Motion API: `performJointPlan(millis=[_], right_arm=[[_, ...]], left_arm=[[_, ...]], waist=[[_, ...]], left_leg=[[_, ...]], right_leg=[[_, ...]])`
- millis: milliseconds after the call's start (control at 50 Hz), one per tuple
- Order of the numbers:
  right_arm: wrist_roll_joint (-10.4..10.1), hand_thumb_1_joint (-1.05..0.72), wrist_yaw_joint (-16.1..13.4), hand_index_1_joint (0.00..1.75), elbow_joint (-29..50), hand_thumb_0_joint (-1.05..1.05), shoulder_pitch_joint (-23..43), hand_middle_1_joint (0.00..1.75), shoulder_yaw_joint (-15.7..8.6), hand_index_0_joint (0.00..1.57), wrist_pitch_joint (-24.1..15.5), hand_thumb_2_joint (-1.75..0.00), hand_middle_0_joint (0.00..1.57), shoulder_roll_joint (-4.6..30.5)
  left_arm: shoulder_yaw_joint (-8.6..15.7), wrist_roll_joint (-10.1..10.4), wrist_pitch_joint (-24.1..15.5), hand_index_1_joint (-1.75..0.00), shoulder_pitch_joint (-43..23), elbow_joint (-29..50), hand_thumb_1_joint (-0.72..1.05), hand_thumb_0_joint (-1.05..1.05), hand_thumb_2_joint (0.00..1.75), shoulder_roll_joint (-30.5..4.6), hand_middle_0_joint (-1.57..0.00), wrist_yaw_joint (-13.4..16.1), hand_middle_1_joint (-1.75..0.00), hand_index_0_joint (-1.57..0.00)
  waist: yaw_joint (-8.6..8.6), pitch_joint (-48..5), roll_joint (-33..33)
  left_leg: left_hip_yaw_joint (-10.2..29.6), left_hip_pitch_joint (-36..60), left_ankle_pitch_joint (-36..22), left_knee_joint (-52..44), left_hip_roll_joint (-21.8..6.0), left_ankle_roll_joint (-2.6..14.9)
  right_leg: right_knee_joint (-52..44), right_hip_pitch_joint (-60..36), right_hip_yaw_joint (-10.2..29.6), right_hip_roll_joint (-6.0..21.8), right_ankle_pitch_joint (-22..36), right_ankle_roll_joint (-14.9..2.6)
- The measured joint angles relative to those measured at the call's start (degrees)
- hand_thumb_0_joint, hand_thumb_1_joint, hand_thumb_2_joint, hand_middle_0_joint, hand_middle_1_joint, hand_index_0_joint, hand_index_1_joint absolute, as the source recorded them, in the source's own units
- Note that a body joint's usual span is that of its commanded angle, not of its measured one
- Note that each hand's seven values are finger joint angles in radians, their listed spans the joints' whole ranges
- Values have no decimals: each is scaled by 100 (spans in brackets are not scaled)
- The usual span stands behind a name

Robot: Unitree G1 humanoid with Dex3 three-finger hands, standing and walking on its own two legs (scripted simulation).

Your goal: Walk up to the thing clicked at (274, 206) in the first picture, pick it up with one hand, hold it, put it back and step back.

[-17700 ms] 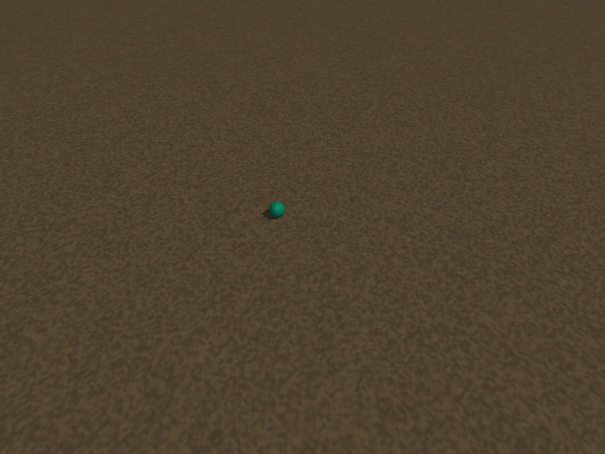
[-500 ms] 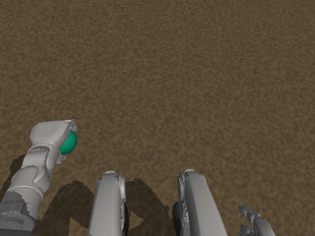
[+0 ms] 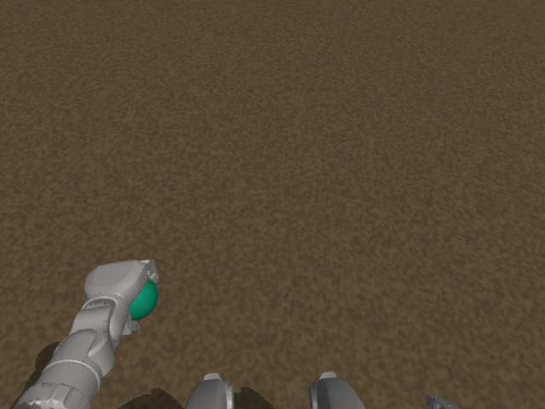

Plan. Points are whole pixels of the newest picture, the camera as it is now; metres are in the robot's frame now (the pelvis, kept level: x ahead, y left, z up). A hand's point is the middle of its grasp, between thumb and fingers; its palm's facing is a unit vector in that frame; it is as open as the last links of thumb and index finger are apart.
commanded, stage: lift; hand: left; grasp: from above
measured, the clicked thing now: (134, 297) +0.34 +0.23 -0.10
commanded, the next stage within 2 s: hold in 0.42 s
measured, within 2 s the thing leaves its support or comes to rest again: neither
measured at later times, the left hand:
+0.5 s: hand (120, 276) +0.34 +0.22 -0.01, palm faces -0.45 -0.07 -0.89, open 9.8 cm
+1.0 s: hand (110, 258) +0.35 +0.23 +0.03, palm faces -0.47 -0.05 -0.88, open 9.8 cm
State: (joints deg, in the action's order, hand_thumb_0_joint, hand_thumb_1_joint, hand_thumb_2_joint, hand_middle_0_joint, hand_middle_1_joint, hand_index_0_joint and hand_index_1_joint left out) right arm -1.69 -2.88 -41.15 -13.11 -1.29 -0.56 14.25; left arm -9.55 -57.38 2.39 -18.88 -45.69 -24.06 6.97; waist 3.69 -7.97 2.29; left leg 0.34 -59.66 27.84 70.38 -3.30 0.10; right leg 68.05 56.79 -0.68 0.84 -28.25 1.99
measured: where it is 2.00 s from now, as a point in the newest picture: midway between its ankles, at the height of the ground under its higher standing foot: outside the picture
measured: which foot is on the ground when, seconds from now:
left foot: down 0.00-1.00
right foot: down 0.00-1.00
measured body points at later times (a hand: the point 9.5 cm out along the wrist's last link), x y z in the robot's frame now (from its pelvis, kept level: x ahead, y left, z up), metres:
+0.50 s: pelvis +0.03 +0.00 +0.07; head +0.08 +0.00 +0.52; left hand +0.36 +0.23 +0.04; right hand +0.12 -0.27 -0.05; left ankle +0.06 +0.12 -0.63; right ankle +0.05 -0.14 -0.63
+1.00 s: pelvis +0.05 +0.01 +0.09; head +0.08 +0.00 +0.54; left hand +0.37 +0.23 +0.08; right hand +0.15 -0.26 -0.03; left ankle +0.06 +0.12 -0.63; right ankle +0.05 -0.14 -0.63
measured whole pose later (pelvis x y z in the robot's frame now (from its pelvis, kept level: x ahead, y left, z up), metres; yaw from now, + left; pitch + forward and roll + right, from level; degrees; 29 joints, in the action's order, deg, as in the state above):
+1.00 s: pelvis +0.05 +0.01 +0.09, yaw -1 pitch +5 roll -1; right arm -2.4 -1.6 -40.1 -14.6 -3.0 2.5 14.8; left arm -12.1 -57.9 1.8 -17.3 -45.8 -21.6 4.1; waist 1.3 -2.5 1.9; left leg -3.4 -23.4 17.5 35.7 -2.0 0.3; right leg 34.0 22.0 1.5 1.8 -17.3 2.4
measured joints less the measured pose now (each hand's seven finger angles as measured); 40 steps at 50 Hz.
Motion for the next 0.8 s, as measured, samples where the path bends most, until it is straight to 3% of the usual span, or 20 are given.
performJointPlan(millis=[300, 500, 800], right_arm=[[34, -92, 64, 30, -60, 1, -209, 30, -81, 20, 123, -90, 20, 45], [-2, -92, 78, 30, -39, 1, -184, 30, -120, 20, 189, -90, 20, 17], [-55, -91, 101, 29, 17, 1, -125, 30, -167, 20, 248, -89, 20, 36]], left_arm=[[-49, -115, -39, -70, 57, -292, 3, -3, 72, 271, -73, 304, -77, -58], [-133, -36, -21, -72, 35, -389, 2, -4, 75, 300, -72, 203, -79, -57], [-230, -95, -64, -73, 88, -198, 2, -4, 76, 277, -70, -72, -81, -55]], waist=[[-22, 299, -61], [-80, 371, -67], [-189, 469, -82]], left_leg=[[-134, 1693, -505, -1673, 43, -28], [-220, 2512, -746, -2467, 81, -14], [-344, 3288, -932, -3164, 131, 23]], right_leg=[[-1611, -1626, 55, 29, 500, -18], [-2387, -2412, 107, 58, 752, 1], [-3079, -3146, 202, 98, 970, 41]])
